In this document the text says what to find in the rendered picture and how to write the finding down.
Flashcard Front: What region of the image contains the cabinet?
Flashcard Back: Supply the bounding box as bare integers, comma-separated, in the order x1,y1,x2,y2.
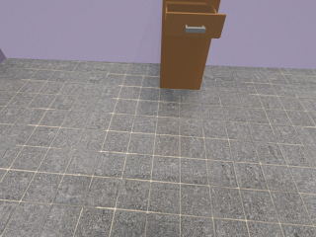
159,0,221,90

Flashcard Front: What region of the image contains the drawer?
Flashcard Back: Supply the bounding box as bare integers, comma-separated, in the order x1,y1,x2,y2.
165,3,226,39

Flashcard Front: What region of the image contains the handle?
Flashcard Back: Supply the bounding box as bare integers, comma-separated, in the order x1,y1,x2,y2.
185,25,206,34

